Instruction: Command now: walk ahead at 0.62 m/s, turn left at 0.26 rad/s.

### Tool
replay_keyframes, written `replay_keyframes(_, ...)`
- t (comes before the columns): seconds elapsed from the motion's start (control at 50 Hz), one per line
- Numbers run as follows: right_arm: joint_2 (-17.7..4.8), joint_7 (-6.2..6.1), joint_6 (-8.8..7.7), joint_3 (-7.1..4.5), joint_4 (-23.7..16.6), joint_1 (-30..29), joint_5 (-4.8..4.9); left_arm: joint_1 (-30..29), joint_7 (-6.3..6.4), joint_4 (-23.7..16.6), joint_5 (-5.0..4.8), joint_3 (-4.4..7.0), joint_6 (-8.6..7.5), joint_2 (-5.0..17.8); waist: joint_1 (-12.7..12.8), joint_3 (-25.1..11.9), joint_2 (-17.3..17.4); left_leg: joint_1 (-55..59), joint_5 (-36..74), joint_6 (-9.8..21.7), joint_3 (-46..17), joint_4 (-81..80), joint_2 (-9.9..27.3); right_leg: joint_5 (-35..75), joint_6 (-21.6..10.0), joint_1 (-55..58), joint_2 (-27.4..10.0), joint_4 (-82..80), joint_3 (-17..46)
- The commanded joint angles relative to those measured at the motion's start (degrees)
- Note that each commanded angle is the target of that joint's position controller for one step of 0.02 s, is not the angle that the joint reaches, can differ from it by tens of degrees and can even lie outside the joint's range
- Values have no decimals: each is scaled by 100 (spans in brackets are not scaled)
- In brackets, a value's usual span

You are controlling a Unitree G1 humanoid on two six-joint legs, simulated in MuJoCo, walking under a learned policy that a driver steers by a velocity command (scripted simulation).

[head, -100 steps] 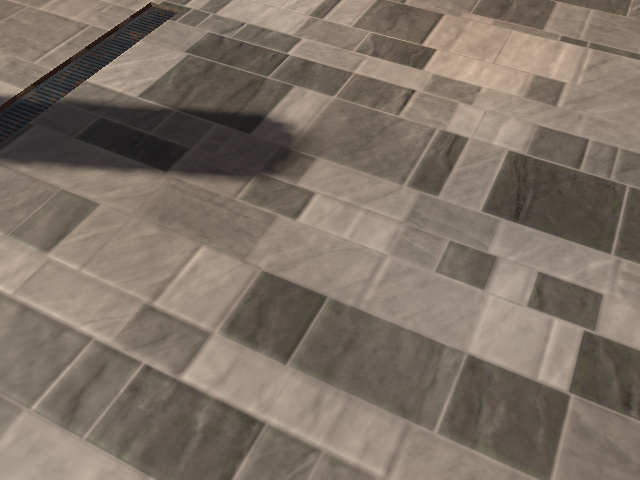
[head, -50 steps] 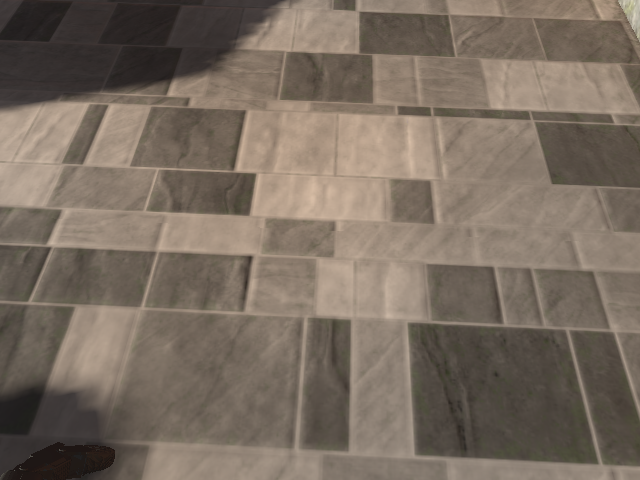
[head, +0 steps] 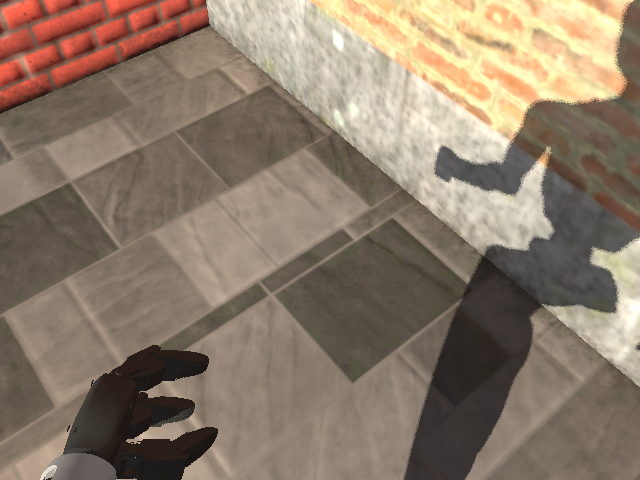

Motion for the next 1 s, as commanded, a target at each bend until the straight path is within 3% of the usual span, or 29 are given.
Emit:
replay_keyframes(0.02,-657,-96,-46,-145,-647,-295,76,2956,298,563,223,486,-113,1402,1548,-2040,-341,-3223,965,324,-110,5032,59,3619,-225,5332,-2030,555,1684)
replay_keyframes(0.04,-523,-64,-98,-58,-565,409,165,2691,259,266,-221,575,-95,1456,1314,-3712,-1175,-4749,-1102,85,-1472,6689,-278,3747,-1204,6987,-3022,487,3792)
replay_keyframes(0.06,-1181,-105,-76,-268,-788,-335,257,2341,282,155,-316,589,3,1206,1488,-3369,-315,-4889,-763,-25,-1454,6704,103,3507,-1117,6110,-2690,131,3039)
replay_keyframes(0.08,-1138,-153,-30,-308,-1044,-982,336,2010,286,214,-330,530,-25,941,1317,-2234,-182,-5188,-420,-126,-1117,6344,321,3519,-951,5162,-2402,-122,2192)
replay_keyframes(0.1,-921,-212,48,-297,-1058,-1161,295,1792,287,350,-336,513,-65,772,1044,-1507,222,-5195,-139,-251,-926,6165,508,3315,-775,4219,-2131,-452,1752)
replay_keyframes(0.14,-684,-242,304,-355,-1014,-895,247,1367,285,406,-293,487,-104,466,557,-890,-36,-4577,268,-335,-799,6044,733,2854,-603,2775,-1866,-1057,944)
replay_keyframes(0.16,-468,-240,419,-348,-1073,-763,257,1151,278,408,-280,499,-114,400,373,-786,-242,-4453,322,-374,-756,5944,777,2659,-603,2395,-1861,-1254,638)
replay_keyframes(0.2,-403,-254,542,-370,-1310,-1081,216,752,328,472,-277,545,-122,449,227,-372,-300,-4490,619,-432,-650,5463,867,2438,-556,1664,-1787,-1601,54)
replay_keyframes(0.28,-383,-89,495,-343,-1495,-1599,91,557,552,586,-302,628,9,668,341,-453,-157,-4004,2600,-244,-215,3449,646,2037,-311,1848,-1288,-1446,-986)
replay_keyframes(0.36,-670,223,552,-424,-1807,-2121,92,704,594,699,-491,740,213,976,512,-438,-134,-4070,2540,92,48,2511,529,2139,-156,2828,-1655,-937,-1067)
replay_keyframes(0.42,-1060,280,580,-616,-1886,-1754,116,650,602,652,-626,834,356,1112,252,-571,-190,-3506,1671,498,434,2159,80,3164,142,3078,-1714,294,-1154)
replay_keyframes(0.44,-1206,217,544,-722,-1748,-1155,119,636,578,644,-651,825,407,1033,-55,-780,59,-2704,2045,736,460,1596,-172,2951,345,2835,-1516,1341,-1259)
replay_keyframes(0.46,-1669,72,507,-878,-1756,-910,108,874,525,591,-557,790,398,880,-84,-716,1023,-1822,4785,1062,-551,1160,211,538,741,1793,-992,2770,-1197)
replay_keyframes(0.48,-2157,19,496,-913,-1980,-1327,-46,1313,446,397,-230,684,371,453,661,-1072,2243,-585,6924,2157,-2948,1437,1310,-4091,1193,-207,291,4758,-801)
replay_keyframes(0.5,-2037,118,402,-864,-2305,-1466,-203,1332,367,358,-289,683,308,802,417,-2392,1598,-90,4982,2718,-4551,642,1943,-4062,1146,-627,471,5431,799)
replay_keyframes(0.52,-1867,148,345,-832,-2423,-1780,-100,908,333,287,-428,728,259,974,383,-2077,951,-350,3732,2460,-4278,352,1873,-3597,990,-809,270,5293,1072)
replay_keyframes(0.54,-1596,100,355,-771,-2440,-2028,84,648,369,260,-383,727,255,915,513,-1482,349,-948,2910,2085,-3834,291,1578,-3137,942,-901,96,4857,1074)
replay_keyframes(0.56,-1364,19,408,-699,-2497,-2267,198,539,425,295,-301,728,286,874,655,-1089,66,-1601,2621,1815,-3427,256,1341,-2854,934,-769,-57,4342,1084)
replay_keyframes(0.62,-1293,-183,555,-705,-2670,-2495,91,544,419,366,-326,709,373,650,834,-970,321,-2395,2914,1418,-2800,306,741,-2483,1024,31,83,2939,932)
replay_keyframes(0.7,-1448,-341,696,-800,-2700,-2328,100,531,442,488,-402,661,395,476,709,-1213,599,-2391,2630,1249,-2940,467,587,-2022,1207,338,306,1861,1010)
replay_keyframes(0.82,-1342,-296,832,-784,-2822,-2471,84,447,402,510,-426,756,323,634,511,-990,1254,-2557,1543,983,-3498,590,383,-1811,1098,869,385,739,1103)
replay_keyframes(0.86,-1325,-269,856,-776,-2886,-2608,118,692,359,582,-433,824,257,738,605,-967,1352,-2628,1559,880,-3697,797,280,-1629,980,1361,338,-44,1079)
replay_keyframes(0.88,-1283,-257,868,-752,-2924,-2724,159,941,352,667,-425,873,237,800,745,-959,1276,-2837,1333,744,-3627,1020,100,-1130,895,1858,198,-727,1009)
replay_keyframes(0.9,-1043,-236,881,-674,-2918,-2493,157,1054,370,680,-369,949,262,1051,642,-1122,655,-3362,-62,517,-3222,1761,-274,-963,581,2614,-641,-1085,1565)
replay_keyframes(0.92,-869,-210,862,-614,-3024,-2285,194,946,409,626,-217,1007,351,1477,359,-972,-1015,-4513,-1145,195,-1869,3038,-1119,-438,-236,2962,-1824,-1354,2927)
replay_keyframes(0.94,-1373,-149,757,-748,-3007,-2232,105,822,422,512,-66,991,324,1257,369,-834,-1305,-4930,-895,-77,-1608,4420,-684,-527,-709,2570,-2390,-1552,3572)
replay_keyframes(0.96,-1655,-116,746,-825,-2849,-2218,123,527,482,342,-125,902,326,926,359,-705,-895,-4908,-447,-188,-1450,4939,-374,-798,-611,2404,-2147,-1456,2967)
replay_keyframes(0.98,-1625,-120,790,-832,-2706,-2160,133,338,547,276,-217,851,366,744,356,-538,-559,-4875,-57,-261,-1320,5208,-262,-1068,-355,2248,-1714,-1362,2292)
replay_keyframes(1.0,-1478,-131,837,-789,-2642,-2085,96,330,611,246,-294,827,400,726,395,-471,-387,-4982,230,-325,-1184,5625,-194,-1039,-239,2278,-1505,-1304,1920)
